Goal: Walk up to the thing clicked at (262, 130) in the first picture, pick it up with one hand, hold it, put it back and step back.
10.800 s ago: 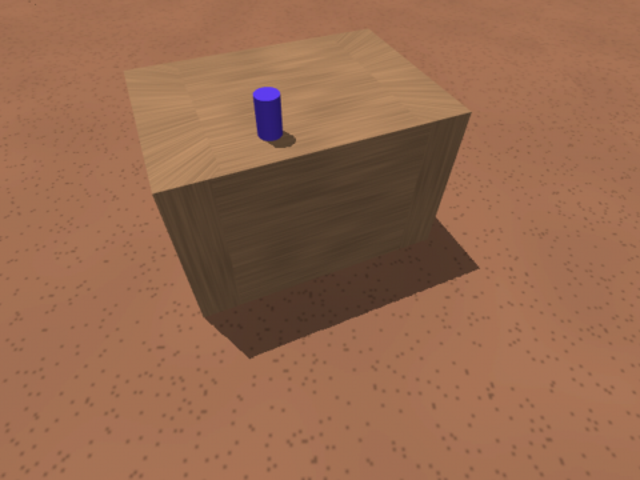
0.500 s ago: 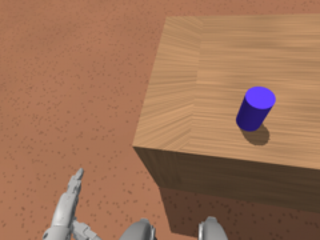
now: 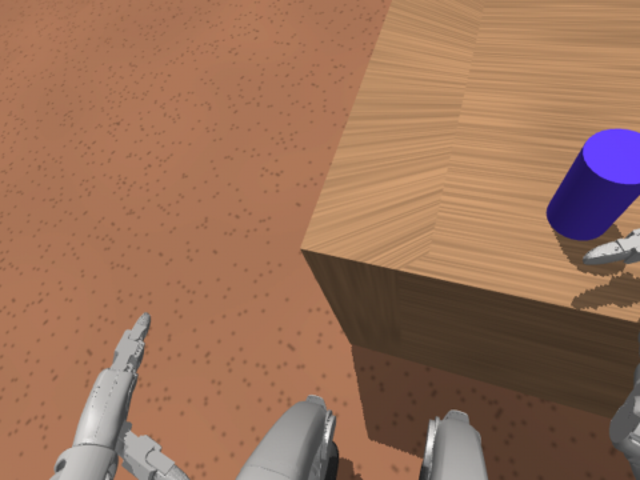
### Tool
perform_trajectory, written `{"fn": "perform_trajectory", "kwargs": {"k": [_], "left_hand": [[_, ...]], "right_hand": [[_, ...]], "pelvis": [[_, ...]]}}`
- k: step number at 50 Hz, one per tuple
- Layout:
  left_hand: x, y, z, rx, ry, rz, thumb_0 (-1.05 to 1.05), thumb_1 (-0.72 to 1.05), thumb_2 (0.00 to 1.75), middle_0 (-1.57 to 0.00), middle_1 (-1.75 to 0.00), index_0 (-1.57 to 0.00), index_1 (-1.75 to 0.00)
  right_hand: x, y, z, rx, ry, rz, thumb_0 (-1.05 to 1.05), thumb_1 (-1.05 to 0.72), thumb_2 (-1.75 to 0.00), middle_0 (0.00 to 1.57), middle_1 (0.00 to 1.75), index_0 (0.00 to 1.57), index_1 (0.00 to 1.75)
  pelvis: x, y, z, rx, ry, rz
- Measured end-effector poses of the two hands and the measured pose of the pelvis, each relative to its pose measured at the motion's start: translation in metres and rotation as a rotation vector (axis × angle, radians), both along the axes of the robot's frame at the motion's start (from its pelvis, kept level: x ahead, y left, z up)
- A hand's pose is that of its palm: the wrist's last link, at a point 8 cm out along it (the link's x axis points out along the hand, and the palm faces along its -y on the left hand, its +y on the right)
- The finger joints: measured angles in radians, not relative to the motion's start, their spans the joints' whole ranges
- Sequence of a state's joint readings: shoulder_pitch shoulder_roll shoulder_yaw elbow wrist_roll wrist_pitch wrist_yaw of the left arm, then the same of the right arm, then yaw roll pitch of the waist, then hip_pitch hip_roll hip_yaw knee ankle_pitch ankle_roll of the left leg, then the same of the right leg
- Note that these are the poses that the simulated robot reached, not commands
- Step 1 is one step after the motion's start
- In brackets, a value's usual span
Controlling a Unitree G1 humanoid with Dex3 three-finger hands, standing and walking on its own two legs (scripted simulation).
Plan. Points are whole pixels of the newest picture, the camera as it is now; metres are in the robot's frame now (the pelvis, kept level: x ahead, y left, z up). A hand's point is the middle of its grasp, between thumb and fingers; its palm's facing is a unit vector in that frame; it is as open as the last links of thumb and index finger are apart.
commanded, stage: close in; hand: right
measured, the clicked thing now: (597, 189) +0.49 -0.23 +0.01
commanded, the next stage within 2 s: rest palm in 0.16 s
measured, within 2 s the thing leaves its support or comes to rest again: leaves its support in 1.52 s
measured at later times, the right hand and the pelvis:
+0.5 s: hand (602, 193) +0.47 -0.23 +0.02, palm faces +0.23 +0.97 +0.02, open 17.7 cm; pelvis +0.01 +0.00 +0.01, yaw +0 degrees
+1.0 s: hand (603, 183) +0.48 -0.23 +0.03, palm faces +0.25 +0.97 +0.03, open 11.7 cm; pelvis +0.01 +0.00 +0.01, yaw +0 degrees
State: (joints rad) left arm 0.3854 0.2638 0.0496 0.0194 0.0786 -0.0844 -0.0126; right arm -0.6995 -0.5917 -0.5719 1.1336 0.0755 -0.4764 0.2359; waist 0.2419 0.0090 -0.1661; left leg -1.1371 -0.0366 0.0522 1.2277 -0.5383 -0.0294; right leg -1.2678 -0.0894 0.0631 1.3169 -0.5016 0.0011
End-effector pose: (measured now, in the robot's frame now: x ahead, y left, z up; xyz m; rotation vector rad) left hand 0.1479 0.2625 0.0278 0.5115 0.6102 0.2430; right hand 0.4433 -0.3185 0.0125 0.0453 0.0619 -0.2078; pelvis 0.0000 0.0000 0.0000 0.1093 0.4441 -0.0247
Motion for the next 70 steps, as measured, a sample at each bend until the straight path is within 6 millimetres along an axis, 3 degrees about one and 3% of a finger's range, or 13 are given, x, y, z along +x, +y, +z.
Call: {"fn": "perform_trajectory", "kwargs": {"k": [11,25,34,43,51,53,59,63,70], "left_hand": [[0.007,-0.008,0.000,-0.050,-0.006,-0.014,-0.01,-0.54,0.04,-0.06,-0.05,-0.06,-0.05],[0.012,0.002,0.004,-0.051,0.029,0.016,-0.01,-0.57,0.08,-0.06,-0.04,-0.04,-0.07],[0.019,-0.004,0.011,-0.078,-0.016,-0.004,-0.01,-0.56,0.07,-0.05,-0.04,-0.04,-0.06],[0.010,-0.002,0.014,-0.026,0.006,0.002,-0.01,-0.54,0.06,-0.05,-0.04,-0.05,-0.05],[0.002,-0.002,0.011,-0.054,0.024,0.027,-0.01,-0.53,0.05,-0.05,-0.04,-0.05,-0.04],[0.005,-0.002,0.010,-0.059,0.012,0.021,-0.01,-0.53,0.05,-0.05,-0.04,-0.05,-0.04],[0.016,-0.010,0.014,-0.067,-0.031,-0.022,-0.01,-0.53,0.04,-0.05,-0.04,-0.05,-0.04],[0.011,-0.012,0.018,-0.073,-0.032,-0.028,-0.01,-0.52,0.04,-0.05,-0.04,-0.05,-0.04],[-0.007,0.010,0.009,-0.038,0.050,0.044,-0.01,-0.53,0.05,-0.06,-0.05,-0.06,-0.05]], "right_hand": [[-0.006,0.015,-0.003,-0.001,-0.004,-0.055,-0.02,0.61,-0.01,0.05,0.05,0.05,0.05],[-0.002,0.038,0.012,-0.017,-0.010,-0.023,-0.02,0.60,-0.01,0.07,0.05,0.07,0.05],[-0.010,0.040,0.006,-0.002,0.011,-0.060,-0.02,0.60,-0.04,0.38,0.22,0.38,0.21],[0.009,0.034,0.008,-0.021,-0.035,-0.039,-0.02,0.52,-0.14,0.68,0.41,0.68,0.41],[0.006,0.037,0.017,-0.014,0.000,-0.045,-0.02,0.38,-0.32,0.88,0.62,0.89,0.61],[0.004,0.037,0.017,-0.013,0.002,-0.050,-0.02,0.36,-0.38,0.87,0.65,0.94,0.67],[0.004,0.038,0.017,-0.025,-0.020,-0.036,-0.01,0.38,-0.63,0.83,0.78,0.88,0.79],[0.003,0.037,0.017,-0.022,-0.018,-0.041,0.00,0.36,-0.82,0.78,0.86,0.83,0.87],[0.004,0.038,0.019,-0.031,0.007,-0.045,0.01,0.35,-1.07,0.71,0.97,0.75,0.99]], "pelvis": [[0.003,0.005,0.002,-0.012,-0.013,0.003],[0.012,0.002,0.012,-0.018,-0.024,0.000],[0.011,0.004,0.013,-0.026,-0.042,-0.002],[0.005,0.004,0.008,-0.019,-0.019,-0.003],[0.009,-0.001,0.014,-0.019,-0.029,0.004],[0.008,-0.001,0.014,-0.020,-0.033,0.004],[0.003,0.001,0.011,-0.023,-0.033,0.000],[0.003,0.003,0.011,-0.025,-0.031,-0.002],[0.004,0.003,0.014,-0.024,-0.034,0.002]]}}
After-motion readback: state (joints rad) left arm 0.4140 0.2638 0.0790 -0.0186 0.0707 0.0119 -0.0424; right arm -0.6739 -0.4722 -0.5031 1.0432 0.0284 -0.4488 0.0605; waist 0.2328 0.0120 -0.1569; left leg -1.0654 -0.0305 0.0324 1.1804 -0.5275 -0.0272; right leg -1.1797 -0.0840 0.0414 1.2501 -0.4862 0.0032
